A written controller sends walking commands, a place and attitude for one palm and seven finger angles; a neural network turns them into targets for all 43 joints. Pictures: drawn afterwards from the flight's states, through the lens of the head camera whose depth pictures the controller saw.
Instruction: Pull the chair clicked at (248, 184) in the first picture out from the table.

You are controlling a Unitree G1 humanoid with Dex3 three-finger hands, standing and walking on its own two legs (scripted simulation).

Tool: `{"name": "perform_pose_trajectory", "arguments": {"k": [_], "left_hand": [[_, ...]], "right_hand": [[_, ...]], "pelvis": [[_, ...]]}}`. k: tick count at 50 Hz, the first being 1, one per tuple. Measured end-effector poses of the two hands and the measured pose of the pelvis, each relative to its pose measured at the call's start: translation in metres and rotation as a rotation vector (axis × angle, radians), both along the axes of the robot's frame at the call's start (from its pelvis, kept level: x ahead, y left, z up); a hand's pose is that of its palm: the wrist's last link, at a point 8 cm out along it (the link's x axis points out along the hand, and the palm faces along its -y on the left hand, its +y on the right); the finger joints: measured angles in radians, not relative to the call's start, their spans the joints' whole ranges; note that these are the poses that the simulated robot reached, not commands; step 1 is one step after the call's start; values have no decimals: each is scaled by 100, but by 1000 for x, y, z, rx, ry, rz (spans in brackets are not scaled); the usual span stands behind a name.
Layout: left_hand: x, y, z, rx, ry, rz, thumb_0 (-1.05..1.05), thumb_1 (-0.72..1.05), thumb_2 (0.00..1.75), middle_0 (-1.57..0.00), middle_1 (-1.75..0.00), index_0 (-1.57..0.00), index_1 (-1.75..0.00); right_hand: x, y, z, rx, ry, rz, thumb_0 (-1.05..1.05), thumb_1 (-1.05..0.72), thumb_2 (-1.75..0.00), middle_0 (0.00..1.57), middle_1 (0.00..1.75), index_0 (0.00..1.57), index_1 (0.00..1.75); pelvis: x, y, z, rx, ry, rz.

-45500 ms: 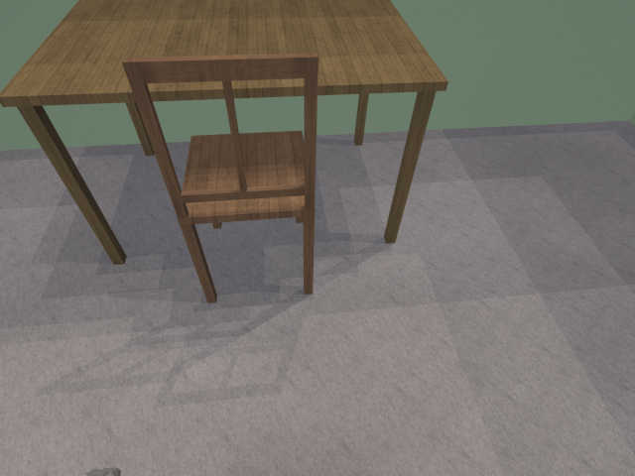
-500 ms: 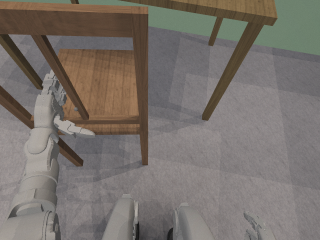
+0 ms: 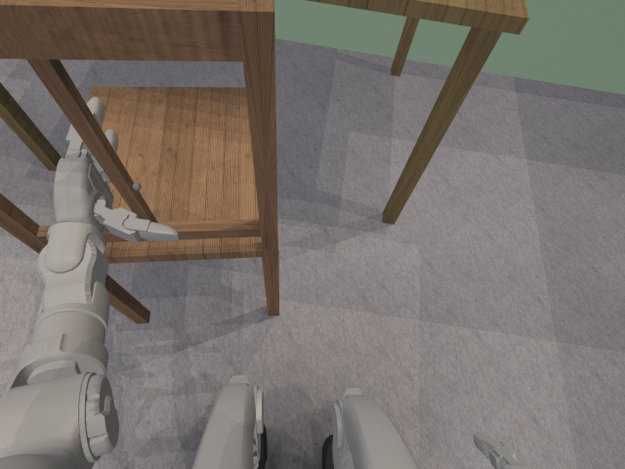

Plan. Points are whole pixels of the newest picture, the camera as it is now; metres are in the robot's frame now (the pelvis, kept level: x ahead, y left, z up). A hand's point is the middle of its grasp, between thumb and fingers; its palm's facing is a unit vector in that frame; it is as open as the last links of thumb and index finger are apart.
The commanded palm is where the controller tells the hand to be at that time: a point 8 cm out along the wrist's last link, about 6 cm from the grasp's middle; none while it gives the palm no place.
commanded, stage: push the fingers through the gap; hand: left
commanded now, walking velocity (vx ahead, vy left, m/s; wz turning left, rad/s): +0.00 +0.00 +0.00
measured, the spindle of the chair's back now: (112, 166) +0.46 +0.25 +0.06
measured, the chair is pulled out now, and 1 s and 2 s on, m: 0.19 0.19 0.21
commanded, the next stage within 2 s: hook a spindle and tug to test in 0.20 s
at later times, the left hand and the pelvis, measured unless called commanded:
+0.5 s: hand (132, 192) +0.44 +0.22 +0.04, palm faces +0.09 -1.00 -0.04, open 16.5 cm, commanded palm +0.41 +0.26 +0.04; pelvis +0.00 +0.00 +0.00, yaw +0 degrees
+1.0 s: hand (135, 193) +0.43 +0.22 +0.05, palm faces +0.10 -0.99 -0.04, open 9.0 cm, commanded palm +0.41 +0.25 +0.04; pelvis +0.00 +0.00 +0.01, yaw +0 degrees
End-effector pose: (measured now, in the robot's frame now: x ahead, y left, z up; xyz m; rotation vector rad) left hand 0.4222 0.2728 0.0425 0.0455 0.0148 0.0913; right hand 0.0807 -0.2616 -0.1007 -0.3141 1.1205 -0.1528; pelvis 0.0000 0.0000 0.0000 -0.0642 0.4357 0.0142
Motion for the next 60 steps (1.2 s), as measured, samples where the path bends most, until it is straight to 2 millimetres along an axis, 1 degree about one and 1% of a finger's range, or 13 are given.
{"name": "perform_pose_trajectory", "arguments": {"k": [8, 17, 21, 27, 33, 36, 41, 44, 47, 52, 60], "left_hand": [[-6, 4, -2, -5, 10, 3, -1, -50, 30, -6, -8, -7, -8], [-9, 3, 1, -6, -6, -4, -1, -50, 30, -6, -8, -7, -9], [-10, 3, -1, -8, 5, 0, -1, -50, 30, -8, -13, -8, -13], [-9, 0, 3, -3, -18, -10, -1, -50, 30, -14, -33, -14, -33], [-12, -7, 3, -6, -7, -17, -1, -49, 30, -23, -61, -24, -62], [-14, -7, 4, -10, -8, 2, -1, -45, 32, -28, -77, -28, -78], [-15, -5, 5, 0, -11, 10, -1, -29, 39, -37, -104, -35, -104], [-15, -4, 5, 0, -10, 9, -1, -15, 45, -42, -118, -39, -119], [-14, -3, 5, -5, -9, 10, -1, -1, 51, -45, -129, -41, -130], [-14, -3, 5, -5, -7, 11, 0, 26, 63, -48, -139, -42, -140], [-14, -2, 5, -8, -10, 4, 1, 67, 80, -49, -144, -43, -144]], "right_hand": [[-2, 1, 3, -2, 15, -5, 1, -90, -90, 20, 29, 20, 30], [8, 3, 7, -6, -9, 9, 1, -90, -90, 20, 29, 20, 30], [13, 3, 7, -7, -22, 17, 1, -90, -90, 20, 29, 20, 30], [17, 5, 6, -4, -30, 22, 1, -90, -90, 20, 29, 20, 30], [16, 6, 7, 7, -27, 19, 1, -90, -90, 20, 29, 20, 30], [15, 7, 7, 13, -30, 15, 1, -90, -90, 20, 29, 20, 30], [13, 6, 6, 16, -28, 16, 1, -90, -90, 20, 29, 20, 30], [11, 5, 5, 14, -25, 14, 1, -90, -90, 20, 29, 20, 30], [11, 3, 5, 12, -22, 12, 1, -90, -90, 20, 29, 20, 30], [10, 2, 5, 10, -18, 10, 1, -90, -90, 20, 29, 20, 30], [14, 2, 8, 7, -22, 7, 1, -90, -90, 20, 29, 20, 30]], "pelvis": [[1, 1, 2, -2, -5, 1], [1, 2, 5, -6, -12, 6], [1, 2, 4, -6, -13, 8], [1, 3, 4, -7, -12, 9], [1, 3, 5, -4, -17, 8], [1, 2, 6, -2, -20, 6], [0, 0, 6, -1, -23, 7], [0, 0, 5, -1, -23, 8], [0, 0, 5, -1, -22, 8], [1, 0, 6, 0, -21, 7], [4, 1, 7, 0, -20, 5]]}}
